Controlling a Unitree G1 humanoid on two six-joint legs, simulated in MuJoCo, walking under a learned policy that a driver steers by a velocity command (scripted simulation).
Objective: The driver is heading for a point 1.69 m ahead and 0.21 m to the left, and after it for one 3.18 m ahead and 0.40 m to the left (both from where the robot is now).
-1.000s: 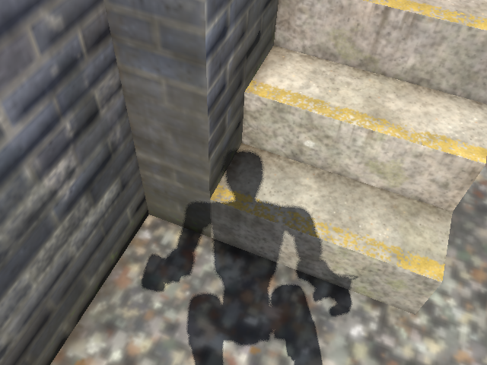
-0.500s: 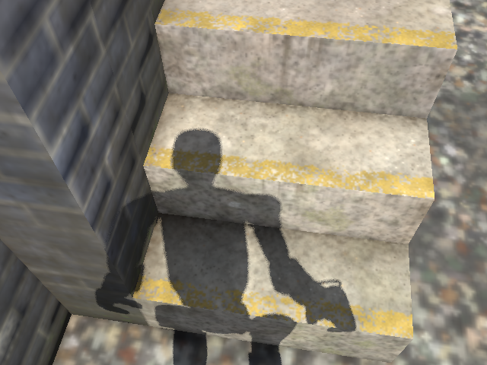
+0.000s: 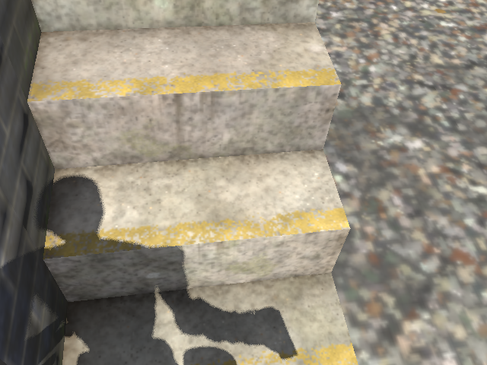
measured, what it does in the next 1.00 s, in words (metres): steps on the spot: right foot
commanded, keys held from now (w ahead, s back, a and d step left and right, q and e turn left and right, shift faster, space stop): no key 0.48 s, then w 0.52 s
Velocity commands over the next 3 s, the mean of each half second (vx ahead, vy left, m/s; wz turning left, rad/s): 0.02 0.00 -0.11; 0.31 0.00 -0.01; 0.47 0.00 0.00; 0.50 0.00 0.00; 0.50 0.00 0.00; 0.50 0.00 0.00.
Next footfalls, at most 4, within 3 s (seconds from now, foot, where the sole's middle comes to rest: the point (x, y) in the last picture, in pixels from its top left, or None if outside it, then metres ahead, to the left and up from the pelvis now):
0.14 right None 0.02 -0.15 -0.78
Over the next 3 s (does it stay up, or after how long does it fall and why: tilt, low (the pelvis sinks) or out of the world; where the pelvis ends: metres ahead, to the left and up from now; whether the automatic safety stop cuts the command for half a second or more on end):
stays up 0.04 -0.02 0.01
